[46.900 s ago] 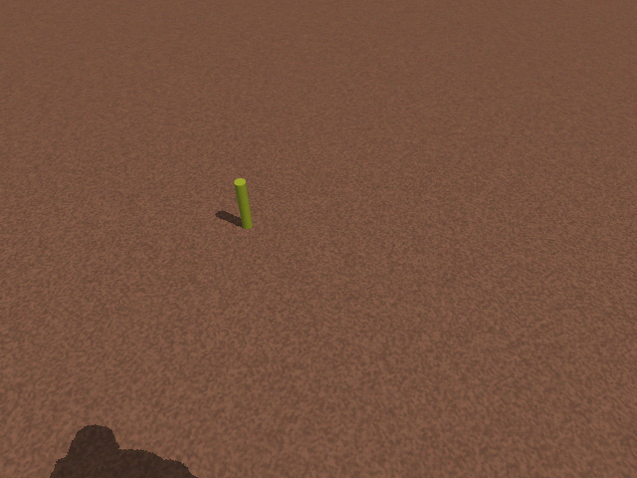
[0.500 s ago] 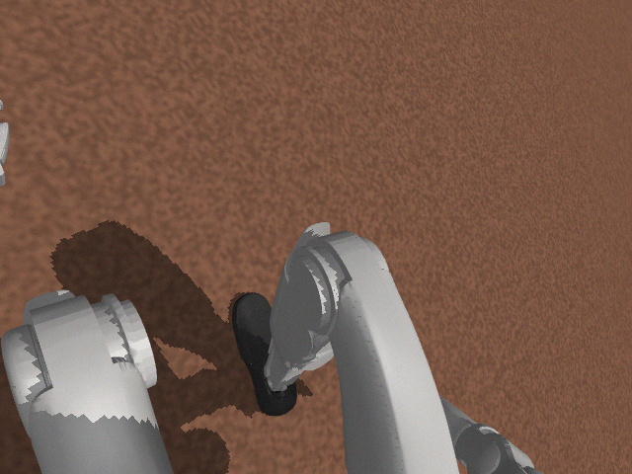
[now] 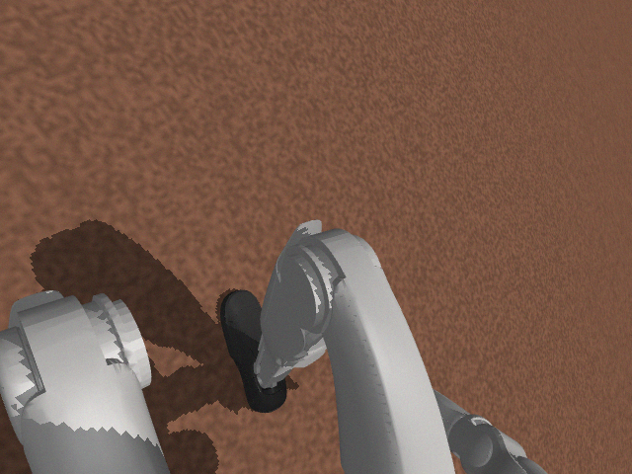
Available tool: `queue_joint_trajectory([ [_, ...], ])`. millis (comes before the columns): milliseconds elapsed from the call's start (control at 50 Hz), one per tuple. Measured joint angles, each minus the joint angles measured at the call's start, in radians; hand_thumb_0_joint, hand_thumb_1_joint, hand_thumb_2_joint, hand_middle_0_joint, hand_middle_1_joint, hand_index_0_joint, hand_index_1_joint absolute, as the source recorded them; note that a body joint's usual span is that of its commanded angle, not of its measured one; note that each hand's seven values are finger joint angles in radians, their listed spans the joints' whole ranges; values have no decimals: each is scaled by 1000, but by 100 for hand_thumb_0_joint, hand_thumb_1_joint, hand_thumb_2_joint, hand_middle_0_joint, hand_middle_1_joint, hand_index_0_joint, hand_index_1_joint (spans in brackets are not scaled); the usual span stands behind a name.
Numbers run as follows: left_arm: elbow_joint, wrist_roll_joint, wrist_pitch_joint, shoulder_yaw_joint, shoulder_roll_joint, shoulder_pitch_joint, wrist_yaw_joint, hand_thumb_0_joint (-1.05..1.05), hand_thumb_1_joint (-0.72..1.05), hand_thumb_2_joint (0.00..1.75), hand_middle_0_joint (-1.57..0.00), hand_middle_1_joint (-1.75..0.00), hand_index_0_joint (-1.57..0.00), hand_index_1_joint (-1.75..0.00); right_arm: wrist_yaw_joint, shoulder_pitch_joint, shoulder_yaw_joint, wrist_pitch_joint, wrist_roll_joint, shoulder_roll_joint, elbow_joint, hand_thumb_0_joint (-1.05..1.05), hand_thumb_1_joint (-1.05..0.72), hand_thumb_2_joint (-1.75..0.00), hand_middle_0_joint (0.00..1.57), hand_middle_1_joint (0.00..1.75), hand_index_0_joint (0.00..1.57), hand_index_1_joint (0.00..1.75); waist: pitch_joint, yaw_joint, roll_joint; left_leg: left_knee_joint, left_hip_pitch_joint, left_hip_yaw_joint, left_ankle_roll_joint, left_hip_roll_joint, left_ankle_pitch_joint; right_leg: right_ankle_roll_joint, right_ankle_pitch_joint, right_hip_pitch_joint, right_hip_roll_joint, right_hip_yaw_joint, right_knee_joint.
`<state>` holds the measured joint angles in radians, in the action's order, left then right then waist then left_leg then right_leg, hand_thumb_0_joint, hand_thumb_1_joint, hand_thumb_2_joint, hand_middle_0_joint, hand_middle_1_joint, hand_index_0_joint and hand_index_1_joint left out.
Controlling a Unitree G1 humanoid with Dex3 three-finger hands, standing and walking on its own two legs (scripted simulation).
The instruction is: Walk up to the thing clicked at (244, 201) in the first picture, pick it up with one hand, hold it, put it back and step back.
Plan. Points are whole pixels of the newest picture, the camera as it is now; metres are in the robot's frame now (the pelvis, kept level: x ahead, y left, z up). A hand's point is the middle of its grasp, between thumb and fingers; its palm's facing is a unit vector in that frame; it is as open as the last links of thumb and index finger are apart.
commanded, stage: open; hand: left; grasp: from the side
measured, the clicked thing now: out of the picture +0.49 +0.23 -0.18
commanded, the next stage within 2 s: withdraw in 0.36 s
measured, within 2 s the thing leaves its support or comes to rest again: rests again in 0.02 s
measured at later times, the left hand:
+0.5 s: hand out of the picture +0.49 +0.22 -0.16, palm faces +0.14 -0.99 -0.01, open 12.4 cm
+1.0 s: hand out of the picture +0.48 +0.29 -0.10, palm faces +0.11 -0.98 -0.17, open 15.5 cm
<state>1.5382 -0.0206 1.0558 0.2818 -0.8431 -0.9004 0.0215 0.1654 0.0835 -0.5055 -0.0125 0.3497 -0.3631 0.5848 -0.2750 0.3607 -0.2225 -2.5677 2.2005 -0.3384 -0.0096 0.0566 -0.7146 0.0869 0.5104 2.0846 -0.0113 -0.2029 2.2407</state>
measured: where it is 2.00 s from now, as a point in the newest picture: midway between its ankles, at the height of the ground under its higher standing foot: (185, 427)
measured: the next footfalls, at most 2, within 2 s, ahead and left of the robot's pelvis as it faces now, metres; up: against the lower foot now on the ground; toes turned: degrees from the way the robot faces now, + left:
none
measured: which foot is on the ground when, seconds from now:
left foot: down 0.00-1.00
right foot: down 0.00-1.00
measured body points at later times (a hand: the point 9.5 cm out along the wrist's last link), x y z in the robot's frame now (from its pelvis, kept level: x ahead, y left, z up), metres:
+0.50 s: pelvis +0.00 +0.00 +0.00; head +0.25 +0.18 +0.32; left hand +0.48 +0.27 -0.16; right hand +0.11 -0.25 -0.04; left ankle +0.08 +0.11 -0.28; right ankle +0.17 -0.14 -0.28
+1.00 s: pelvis +0.00 +0.00 +0.01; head +0.23 +0.16 +0.37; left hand +0.47 +0.35 -0.08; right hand +0.12 -0.26 -0.05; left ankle +0.08 +0.11 -0.28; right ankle +0.17 -0.14 -0.28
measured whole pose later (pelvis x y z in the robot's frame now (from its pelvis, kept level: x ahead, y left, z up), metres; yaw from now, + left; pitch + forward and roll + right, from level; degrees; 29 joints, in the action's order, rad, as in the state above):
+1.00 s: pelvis +0.00 +0.00 +0.01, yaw +2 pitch +24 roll -16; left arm 1.31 -0.07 0.74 0.31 -0.82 -0.88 -0.14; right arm 0.12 -0.04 -0.34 -0.10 0.21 -0.34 0.60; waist -0.12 0.28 -0.11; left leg -2.49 2.23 -0.23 0.02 0.04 -0.70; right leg 0.07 0.52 2.13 -0.02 -0.13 2.22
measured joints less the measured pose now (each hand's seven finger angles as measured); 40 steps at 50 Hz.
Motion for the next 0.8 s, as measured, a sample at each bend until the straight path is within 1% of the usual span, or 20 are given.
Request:
queue_joint_trajectory([
  [80,-2,-4,10,-7,-2,-4,-8,2,8,82,-97,-94,-97,-94,-1,3,-1,-2,-1,0,2,0,-91,-89,21,30,20,30,1,2,4,1,1,-2,0,0,0,1,0,0,0,-1,-2],
  [220,22,1,4,-4,-8,-9,-9,1,-8,63,-84,-77,-84,-77,-3,3,-3,-5,-4,0,-4,0,-91,-89,21,30,20,30,7,8,9,4,1,-3,2,-1,1,3,-2,0,2,-3,-8],
  [380,11,5,9,-5,-6,-3,-14,0,-22,51,-70,-63,-70,-63,-2,-2,-6,-4,-3,1,-3,0,-91,-89,21,30,20,30,6,4,-1,7,0,-2,0,-3,1,-2,-3,0,3,-3,-9],
  [560,5,-3,8,0,-10,-4,-14,-1,-32,42,-55,-49,-55,-50,-4,3,-5,-8,-2,2,0,0,-91,-89,21,30,20,30,3,4,-3,6,-1,-4,0,-3,-2,-3,-1,-1,3,-4,-9],
  [620,-18,-8,-1,24,-11,6,-19,-1,-32,40,-49,-44,-48,-45,-7,2,-4,-13,-5,4,-3,0,-91,-89,21,30,20,30,2,3,-1,6,-3,-4,1,-5,-4,-2,-1,-2,5,-4,-10],
  [680,-73,-13,-18,67,-9,18,-29,-1,-33,37,-43,-39,-42,-40,-12,-5,3,-23,-11,6,-8,0,-90,-89,21,30,20,30,2,-2,3,8,-5,1,3,-7,-4,-2,-1,-2,5,-1,-10],
  [760,-174,-21,-63,131,-15,33,-53,-1,-33,33,-37,-33,-36,-34,-19,-29,30,-43,-26,12,-10,0,-91,-89,21,30,20,30,17,-15,20,17,-2,15,6,-11,-1,-7,0,4,3,10,-11],
  [800,-211,-17,-95,143,-22,39,-72,-1,-33,31,-35,-30,-34,-32,-23,-49,50,-55,-39,15,-10,0,-91,-90,21,30,20,30,39,-24,37,26,2,26,7,-11,0,-12,2,12,0,18,-11],
])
